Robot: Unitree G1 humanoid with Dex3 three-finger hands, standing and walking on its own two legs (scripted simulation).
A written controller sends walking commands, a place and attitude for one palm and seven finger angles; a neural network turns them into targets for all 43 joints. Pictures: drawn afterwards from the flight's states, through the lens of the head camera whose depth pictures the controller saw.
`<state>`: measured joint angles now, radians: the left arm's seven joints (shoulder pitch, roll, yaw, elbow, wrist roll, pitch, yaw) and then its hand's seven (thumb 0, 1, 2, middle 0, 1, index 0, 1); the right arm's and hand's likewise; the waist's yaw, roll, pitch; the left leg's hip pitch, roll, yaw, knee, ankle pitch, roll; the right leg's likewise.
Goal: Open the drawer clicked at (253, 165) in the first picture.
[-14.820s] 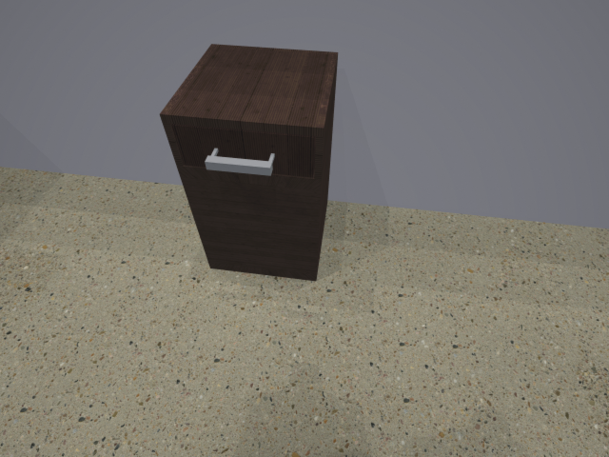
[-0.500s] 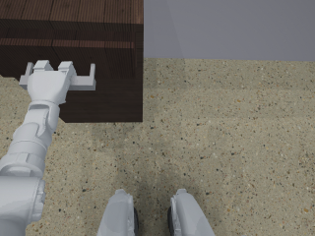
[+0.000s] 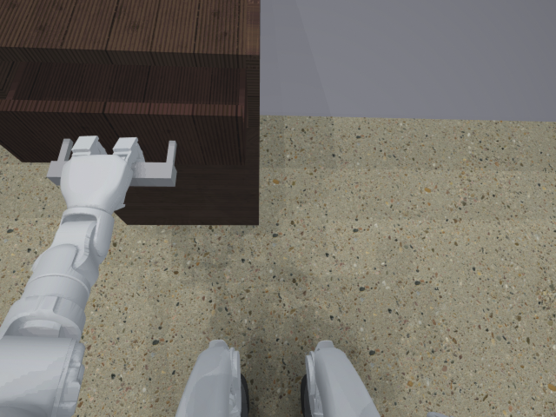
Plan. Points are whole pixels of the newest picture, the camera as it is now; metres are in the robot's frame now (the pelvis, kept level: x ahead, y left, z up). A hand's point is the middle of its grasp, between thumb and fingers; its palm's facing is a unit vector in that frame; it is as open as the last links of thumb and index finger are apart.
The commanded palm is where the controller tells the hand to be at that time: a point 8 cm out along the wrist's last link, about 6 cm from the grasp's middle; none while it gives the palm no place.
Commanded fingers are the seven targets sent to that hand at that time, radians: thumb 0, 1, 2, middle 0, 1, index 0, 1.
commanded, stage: pull the drawer open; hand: left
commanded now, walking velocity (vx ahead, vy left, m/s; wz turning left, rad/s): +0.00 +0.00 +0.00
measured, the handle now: (117, 160) +0.49 +0.25 -0.03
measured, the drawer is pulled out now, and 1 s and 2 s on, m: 0.09 0.14 0.18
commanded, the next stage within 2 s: none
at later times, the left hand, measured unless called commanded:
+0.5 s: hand (111, 214) +0.41 +0.25 -0.05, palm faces -0.07 -0.05 -1.00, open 6.0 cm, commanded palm +0.39 +0.24 -0.01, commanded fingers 0.00 0.90 0.90 -0.40 -1.35 -0.40 -1.35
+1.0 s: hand (108, 230) +0.38 +0.25 -0.05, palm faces -0.07 -0.05 -1.00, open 6.0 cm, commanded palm +0.36 +0.24 -0.01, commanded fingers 0.00 0.90 0.90 -0.40 -1.35 -0.40 -1.35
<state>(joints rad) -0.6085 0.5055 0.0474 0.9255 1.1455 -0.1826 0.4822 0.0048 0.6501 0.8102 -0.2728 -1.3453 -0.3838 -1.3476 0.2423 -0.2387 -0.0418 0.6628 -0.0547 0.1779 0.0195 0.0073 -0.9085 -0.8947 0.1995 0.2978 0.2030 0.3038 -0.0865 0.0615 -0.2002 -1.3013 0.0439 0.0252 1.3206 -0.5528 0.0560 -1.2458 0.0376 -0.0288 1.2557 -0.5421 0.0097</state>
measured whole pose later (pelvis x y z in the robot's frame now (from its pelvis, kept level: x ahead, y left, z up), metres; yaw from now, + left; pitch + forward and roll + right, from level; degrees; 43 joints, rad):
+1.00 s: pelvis +0.01 +0.00 +0.01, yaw +0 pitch +28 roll -3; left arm -0.36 0.44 0.04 0.76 1.14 -0.17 0.53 0.01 0.65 0.79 -0.27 -1.35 -0.40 -1.35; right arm 0.20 -0.24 -0.05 0.65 -0.05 0.18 0.02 0.01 -0.91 -0.89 0.20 0.30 0.20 0.30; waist -0.05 0.06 -0.21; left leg -1.21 0.04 0.04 1.28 -0.55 0.05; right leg -1.17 0.04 -0.02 1.23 -0.55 0.01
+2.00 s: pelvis +0.01 +0.00 +0.01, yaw +1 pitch +27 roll -3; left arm -0.20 0.41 0.03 0.61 1.14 -0.15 0.55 0.01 0.65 0.81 -0.26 -1.35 -0.40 -1.35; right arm 0.18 -0.23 -0.04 0.63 -0.05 0.16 0.01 0.01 -0.91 -0.89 0.20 0.30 0.20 0.30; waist -0.03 0.05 -0.22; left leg -1.19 0.04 0.03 1.28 -0.56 0.05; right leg -1.15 0.04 -0.02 1.23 -0.56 0.00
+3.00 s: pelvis +0.01 -0.01 +0.01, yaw +1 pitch +25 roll -3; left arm 0.06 0.39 0.03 0.41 1.13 -0.13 0.57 0.02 0.65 0.79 -0.26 -1.35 -0.41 -1.35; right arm 0.15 -0.23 -0.03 0.59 -0.06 0.14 0.01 0.01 -0.91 -0.89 0.20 0.30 0.20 0.30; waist -0.01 0.05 -0.22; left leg -1.16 0.04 0.03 1.29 -0.57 0.04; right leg -1.12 0.04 -0.02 1.25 -0.57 -0.01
